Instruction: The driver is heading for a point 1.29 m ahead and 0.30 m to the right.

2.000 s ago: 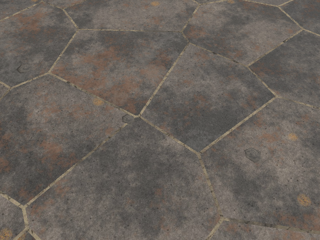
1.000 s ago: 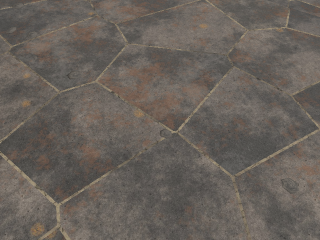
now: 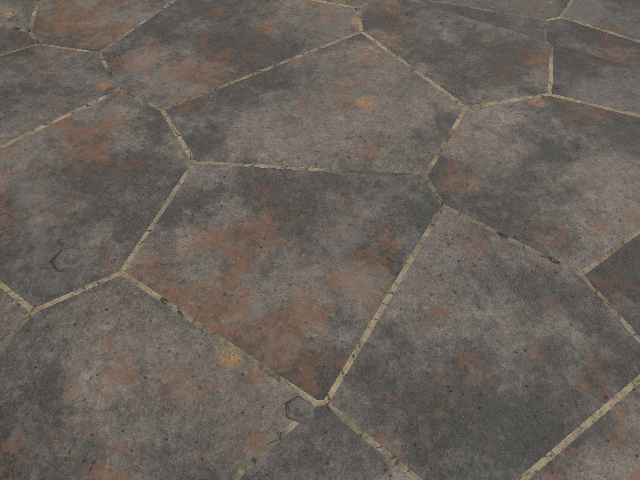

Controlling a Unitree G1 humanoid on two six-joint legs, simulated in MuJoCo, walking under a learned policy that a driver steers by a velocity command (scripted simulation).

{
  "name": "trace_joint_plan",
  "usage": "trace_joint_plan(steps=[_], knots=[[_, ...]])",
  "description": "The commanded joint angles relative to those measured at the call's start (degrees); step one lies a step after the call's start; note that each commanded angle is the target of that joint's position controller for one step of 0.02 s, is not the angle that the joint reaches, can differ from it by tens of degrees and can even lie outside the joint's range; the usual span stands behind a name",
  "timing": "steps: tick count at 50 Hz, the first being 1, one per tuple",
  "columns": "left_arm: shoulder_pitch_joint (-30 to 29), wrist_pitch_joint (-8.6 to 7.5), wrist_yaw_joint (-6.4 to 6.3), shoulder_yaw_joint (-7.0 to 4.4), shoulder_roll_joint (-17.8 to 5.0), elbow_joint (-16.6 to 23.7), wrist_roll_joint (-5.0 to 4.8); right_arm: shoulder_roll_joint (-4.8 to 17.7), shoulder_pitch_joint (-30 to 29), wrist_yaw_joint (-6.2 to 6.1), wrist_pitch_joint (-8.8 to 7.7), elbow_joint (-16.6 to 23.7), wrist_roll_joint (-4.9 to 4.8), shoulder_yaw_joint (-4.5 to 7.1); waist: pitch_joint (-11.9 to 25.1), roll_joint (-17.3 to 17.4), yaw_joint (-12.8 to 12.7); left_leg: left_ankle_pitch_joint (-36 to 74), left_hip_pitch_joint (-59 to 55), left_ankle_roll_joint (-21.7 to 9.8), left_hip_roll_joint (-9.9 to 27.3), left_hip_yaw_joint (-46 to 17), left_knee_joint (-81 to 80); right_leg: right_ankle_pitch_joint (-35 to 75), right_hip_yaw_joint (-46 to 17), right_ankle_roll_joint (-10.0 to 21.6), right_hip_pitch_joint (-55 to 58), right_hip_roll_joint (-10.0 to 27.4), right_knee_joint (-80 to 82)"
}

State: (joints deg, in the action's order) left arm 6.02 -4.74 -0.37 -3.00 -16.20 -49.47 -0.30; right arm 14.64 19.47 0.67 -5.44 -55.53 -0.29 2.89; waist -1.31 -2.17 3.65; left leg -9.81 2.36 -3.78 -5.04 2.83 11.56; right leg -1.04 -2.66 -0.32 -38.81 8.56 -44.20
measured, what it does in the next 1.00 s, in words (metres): walks ahead: right foot, then left foot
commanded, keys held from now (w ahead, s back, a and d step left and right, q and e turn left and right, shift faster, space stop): w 0.94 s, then w+e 0.06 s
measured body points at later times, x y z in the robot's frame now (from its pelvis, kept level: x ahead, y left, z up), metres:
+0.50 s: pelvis +0.29 -0.07 +0.00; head +0.31 -0.08 +0.45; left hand +0.30 +0.20 -0.13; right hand +0.44 -0.34 -0.12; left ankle +0.42 +0.11 -0.68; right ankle +0.26 -0.15 -0.75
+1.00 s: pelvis +0.57 +0.00 +0.00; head +0.59 +0.01 +0.45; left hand +0.69 +0.27 -0.12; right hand +0.61 -0.27 -0.13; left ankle +0.57 +0.08 -0.75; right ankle +0.64 -0.17 -0.67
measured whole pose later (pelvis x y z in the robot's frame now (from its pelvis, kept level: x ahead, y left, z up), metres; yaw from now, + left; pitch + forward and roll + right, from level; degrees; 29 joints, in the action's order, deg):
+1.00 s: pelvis +0.57 +0.00 +0.00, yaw +0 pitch +1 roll +1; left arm 10.4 -4.1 -0.6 -3.8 -16.5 -50.8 -0.9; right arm 14.2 16.2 1.3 -5.5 -55.3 0.4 3.2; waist -1.2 -2.5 2.1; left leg -8.5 8.6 -4.3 -3.8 3.9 16.3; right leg -12.5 -2.2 0.9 -35.2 7.2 -57.5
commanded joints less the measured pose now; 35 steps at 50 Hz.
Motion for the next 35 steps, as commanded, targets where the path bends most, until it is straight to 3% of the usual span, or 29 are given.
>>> trace_joint_plan(steps=[1, 4, 6, 8, 9, 10, 11, 12, 13, 14, 15, 16, 18, 20, 23, 27, 31, 33, 35], knots=[[-5.1, -0.76, 0.72, 0.30, -1.5, 3.9, -0.26, 9.7, -0.6, -0.78, -0.67, 2.7, -0.62, 1.77, -3.2, 4.1, -0.1, 8.5, 7.3, -8.3, 14.4, -6.5, -6.6, 8.1, 2.7, -0.5, 5.9, -2.4, 8.9], [-8.9, -0.97, 1.65, 0.37, -2.4, 6.0, -0.72, 9.9, 2.5, -0.91, 0.26, 1.0, -1.05, 1.89, -3.7, 4.4, 0.5, 9.6, -0.2, -7.6, 17.4, -7.3, -3.6, 5.6, 1.8, 0.7, 3.8, -3.1, 13.2], [-9.0, -1.22, 2.28, 0.02, -3.8, 6.9, -0.75, 10.5, 2.6, -1.08, 1.06, 0.6, -1.06, 2.21, -2.9, 5.1, -0.6, 13.3, -4.8, -6.6, 19.6, -8.1, -0.5, 1.0, 1.6, 2.3, 4.4, -3.7, 14.9], [-3.1, -1.41, 2.45, -1.08, -6.1, 5.8, -0.81, 11.3, 0.9, -1.21, 1.83, 1.0, -0.88, 2.41, 0.9, 6.5, -4.6, 27.2, -6.4, -5.0, 19.0, -6.9, 7.3, -3.0, 3.8, 4.3, 13.3, -6.2, 16.3], [6.0, -1.35, 2.13, -2.53, -8.6, 3.0, -0.76, 10.1, 0.5, -1.22, 2.21, 1.3, -0.52, 1.92, 6.5, 5.8, -8.8, 32.8, -3.8, -3.6, 15.9, -4.6, 18.0, -2.6, 5.0, 6.1, 25.4, -7.6, 16.8], [16.8, -1.16, 1.61, -3.82, -12.9, 0.8, -0.09, 7.8, 1.5, -1.33, 2.24, 2.8, 0.61, 0.77, 15.6, 0.2, -12.0, 20.3, 7.0, -1.6, 12.4, -1.9, 35.7, -1.8, -5.3, 9.7, 43.0, 1.6, 14.8], [20.0, -0.74, 1.94, -4.62, -16.8, -0.7, 0.23, -0.1, 8.9, -0.68, 0.96, 3.0, 0.35, -1.37, 21.8, -15.4, -7.8, -16.8, 30.4, 2.2, 1.1, -2.0, 55.1, -15.1, -33.5, 18.8, 61.0, 13.7, 22.1], [19.2, -0.89, 2.15, -2.93, -10.7, -0.1, -0.18, 6.0, 6.1, -0.45, -0.37, 2.2, -0.99, -0.20, 20.8, -10.1, -9.9, -23.4, 36.9, 1.3, 3.2, -10.1, 62.5, -21.3, -38.9, 17.8, 60.6, 13.2, 26.9], [14.3, -1.12, 2.00, -2.13, -8.3, 0.9, -0.15, 9.2, 0.8, -0.22, -1.27, 3.8, -2.44, 0.71, 12.5, -7.1, -9.2, -18.8, 40.6, 0.3, 6.1, -9.5, 63.6, -18.3, -30.1, 15.2, 53.7, 11.6, 27.6], [9.8, -1.25, 1.94, -1.74, -7.2, 1.9, 0.18, 9.0, -2.3, -0.55, -1.60, 4.4, -2.32, 0.64, 8.1, -2.5, -7.6, -13.3, 38.9, 0.2, 9.3, -7.9, 61.3, -11.2, -23.0, 14.0, 45.8, 9.4, 28.7], [7.1, -1.39, 2.06, -1.48, -6.0, 2.3, 0.59, 8.6, -4.1, -0.85, -1.48, 4.6, -1.36, 0.95, 4.9, -0.7, -6.1, -9.8, 36.9, 0.5, 11.2, -7.3, 57.8, -5.1, -18.2, 13.5, 39.2, 7.5, 30.2], [5.9, -1.59, 2.15, -1.00, -4.6, 2.3, 1.07, 8.0, -3.4, -0.89, -0.83, 4.3, -0.96, 1.17, 4.3, -1.4, -4.4, -7.5, 33.4, 0.7, 12.7, -7.7, 55.6, -1.7, -14.6, 12.8, 35.4, 5.8, 31.9], [6.5, -1.95, 2.30, -1.07, -4.6, 1.5, 0.76, 5.5, -2.1, -0.91, 0.52, 3.9, -0.74, 0.89, 3.7, -1.8, -3.0, -5.7, 30.8, 1.5, 13.3, -7.1, 52.4, 1.5, -11.1, 13.5, 32.1, 4.7, 34.6], [7.8, -2.13, 1.90, -1.45, -6.0, 0.6, 0.50, 4.9, -4.5, -1.05, 1.32, 4.8, -0.34, 0.84, 1.7, -1.1, -2.8, -2.6, 33.2, 2.6, 13.8, -6.5, 48.0, 3.6, -8.3, 14.1, 30.8, 4.4, 36.6], [10.3, -1.57, 0.94, -1.68, -6.8, -0.7, 0.34, 4.8, -10.5, -0.97, 1.31, 6.8, 0.11, 0.86, -0.2, -0.5, -4.2, 6.2, 37.1, 4.0, 13.7, -6.1, 38.1, 4.1, -5.1, 13.4, 32.2, 3.5, 38.1], [13.7, -1.08, 0.28, -1.71, -7.4, -2.3, -0.16, 3.5, -18.3, -0.27, 0.63, 8.8, -0.23, 0.26, -2.1, -0.9, -6.7, 15.7, 34.3, 4.0, 11.3, -3.6, 25.2, 2.2, -0.9, 11.6, 32.7, 1.6, 38.8], [17.7, -0.05, 0.08, -1.93, -7.7, -4.7, -0.49, 3.7, -24.3, 0.87, 0.08, 11.0, -0.74, -0.06, -3.8, -0.8, -8.3, 14.2, 35.8, 2.8, 10.1, -3.4, 19.5, 3.7, -1.0, 11.5, 39.7, 4.4, 36.4], [17.8, 0.58, -0.21, -2.26, -8.2, -5.2, -0.68, 4.5, -25.2, 1.57, -0.32, 11.9, -0.86, 0.08, -3.7, -1.3, -7.5, 10.5, 35.9, 1.4, 9.7, -3.6, 17.7, 7.2, -1.5, 10.9, 43.7, 6.3, 33.9], [16.5, 1.11, -0.44, -2.59, -9.0, -5.1, -0.71, 6.1, -22.2, 1.90, -0.57, 11.4, -0.90, 0.74, -1.4, -2.5, -5.1, 6.5, 30.2, -0.1, 8.0, -2.3, 16.7, 16.7, -1.3, 9.8, 45.5, 6.7, 29.7]])
Velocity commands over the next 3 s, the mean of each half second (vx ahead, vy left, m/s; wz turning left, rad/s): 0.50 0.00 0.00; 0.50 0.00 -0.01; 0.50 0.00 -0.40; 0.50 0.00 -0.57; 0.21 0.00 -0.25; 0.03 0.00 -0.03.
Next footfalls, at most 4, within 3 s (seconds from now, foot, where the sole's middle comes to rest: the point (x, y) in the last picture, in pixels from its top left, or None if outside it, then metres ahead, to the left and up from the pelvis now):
0.18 right None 0.30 -0.15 -0.78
0.74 left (279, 429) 0.61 0.08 -0.78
1.30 right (376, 309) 0.90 -0.16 -0.78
1.80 left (321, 215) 1.23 -0.05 -0.78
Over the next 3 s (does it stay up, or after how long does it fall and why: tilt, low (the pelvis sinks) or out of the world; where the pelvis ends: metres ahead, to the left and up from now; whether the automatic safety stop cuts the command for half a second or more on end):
stays up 1.31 -0.25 -0.01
